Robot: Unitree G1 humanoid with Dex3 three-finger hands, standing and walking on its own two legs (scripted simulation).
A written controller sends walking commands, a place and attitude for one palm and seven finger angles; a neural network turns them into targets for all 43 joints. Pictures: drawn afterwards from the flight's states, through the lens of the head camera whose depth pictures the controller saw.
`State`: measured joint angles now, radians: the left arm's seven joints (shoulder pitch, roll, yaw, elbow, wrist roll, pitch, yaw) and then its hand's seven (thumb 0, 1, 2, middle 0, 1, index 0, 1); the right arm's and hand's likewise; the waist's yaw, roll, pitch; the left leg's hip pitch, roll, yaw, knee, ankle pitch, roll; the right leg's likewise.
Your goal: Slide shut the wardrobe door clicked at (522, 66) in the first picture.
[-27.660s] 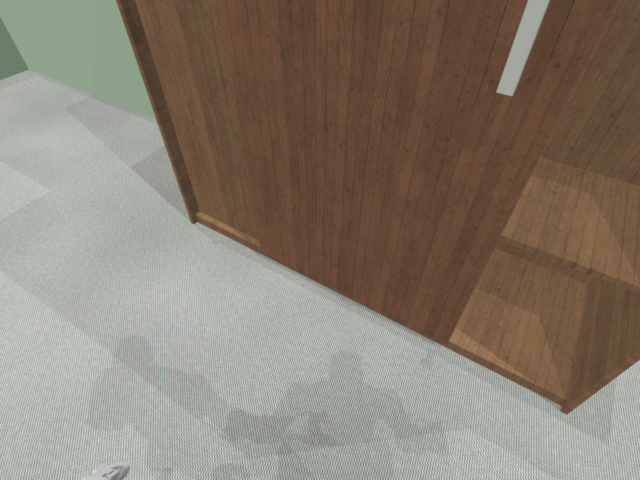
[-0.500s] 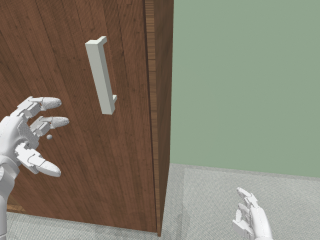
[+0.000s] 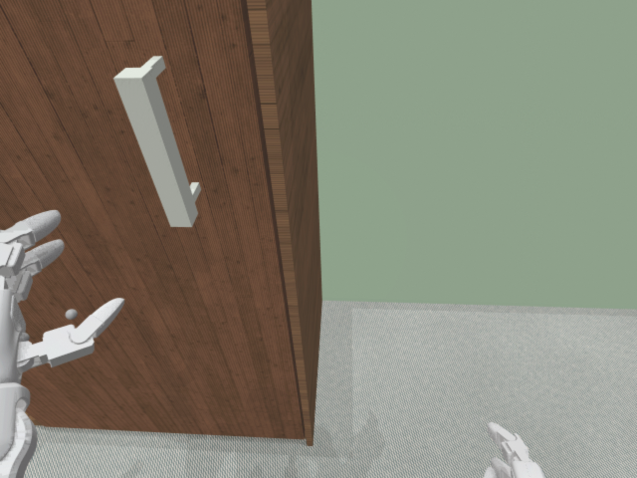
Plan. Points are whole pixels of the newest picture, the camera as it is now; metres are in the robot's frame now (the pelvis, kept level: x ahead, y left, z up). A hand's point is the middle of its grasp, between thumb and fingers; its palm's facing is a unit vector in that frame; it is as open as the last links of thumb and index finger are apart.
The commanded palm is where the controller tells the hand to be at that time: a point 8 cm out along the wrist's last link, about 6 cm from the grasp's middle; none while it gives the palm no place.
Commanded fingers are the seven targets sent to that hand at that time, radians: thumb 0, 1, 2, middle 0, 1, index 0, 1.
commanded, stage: draw the hand back to the body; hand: left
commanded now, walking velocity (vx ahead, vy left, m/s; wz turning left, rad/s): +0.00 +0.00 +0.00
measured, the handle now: (170, 145) +0.38 +0.22 +0.26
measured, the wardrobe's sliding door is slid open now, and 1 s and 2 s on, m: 0.00 0.00 0.00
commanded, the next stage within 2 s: step back with the hand held close in 0.58 s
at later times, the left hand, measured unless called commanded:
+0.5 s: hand (61, 325) +0.19 +0.28 +0.17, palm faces +0.51 -0.79 -0.34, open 7.5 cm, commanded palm +0.14 +0.31 +0.18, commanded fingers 0.00 0.90 0.90 -0.20 -0.30 -0.20 -0.30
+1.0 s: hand (67, 340) +0.18 +0.27 +0.16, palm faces +0.39 -0.78 -0.49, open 7.4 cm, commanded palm +0.12 +0.31 +0.18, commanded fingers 0.00 0.90 0.90 -0.20 -0.30 -0.20 -0.30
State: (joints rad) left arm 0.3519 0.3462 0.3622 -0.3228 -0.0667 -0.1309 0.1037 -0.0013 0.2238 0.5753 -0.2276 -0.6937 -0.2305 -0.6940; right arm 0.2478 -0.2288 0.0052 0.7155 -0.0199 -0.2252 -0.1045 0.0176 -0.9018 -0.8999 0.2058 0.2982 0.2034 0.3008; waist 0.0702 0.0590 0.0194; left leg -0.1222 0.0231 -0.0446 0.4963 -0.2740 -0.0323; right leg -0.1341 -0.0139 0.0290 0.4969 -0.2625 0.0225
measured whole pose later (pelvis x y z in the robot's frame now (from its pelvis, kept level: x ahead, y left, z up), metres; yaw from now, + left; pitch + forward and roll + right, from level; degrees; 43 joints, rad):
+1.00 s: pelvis -0.02 +0.02 +0.00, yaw +0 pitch +0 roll +0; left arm 0.51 0.39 0.38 -0.42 -0.03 -0.20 0.11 0.01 0.89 0.90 -0.21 -0.30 -0.21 -0.30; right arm 0.17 -0.24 -0.02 0.57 -0.02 -0.06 -0.09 0.01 -0.90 -0.90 0.21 0.30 0.20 0.30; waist 0.01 0.04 0.01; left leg -0.26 0.01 -0.03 0.48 -0.21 -0.01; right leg -0.26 -0.03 0.04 0.45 -0.18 0.05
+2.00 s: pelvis -0.22 +0.03 -0.01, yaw +4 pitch +0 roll -3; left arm 0.42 0.40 0.44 -0.48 -0.03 -0.24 0.14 0.02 0.89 0.90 -0.21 -0.30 -0.21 -0.30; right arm 0.13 -0.17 -0.01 0.59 -0.02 -0.19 -0.04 0.01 -0.90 -0.90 0.21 0.30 0.20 0.30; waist 0.05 -0.02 0.04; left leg -0.43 0.06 0.07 0.53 -0.11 0.05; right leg -0.45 0.08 0.05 1.00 -0.46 0.02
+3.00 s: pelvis -0.33 +0.02 -0.02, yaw +5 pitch -3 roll +0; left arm 0.25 0.19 -0.03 0.78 0.03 0.07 -0.02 0.01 0.91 0.90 -0.19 -0.30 -0.20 -0.30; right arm 0.20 -0.26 -0.01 0.85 -0.04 0.04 0.01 0.01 -0.90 -0.90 0.21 0.30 0.20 0.30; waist -0.05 0.01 0.01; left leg -0.40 0.02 -0.01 0.70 -0.31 0.00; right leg -0.34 -0.01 0.00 0.70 -0.32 0.00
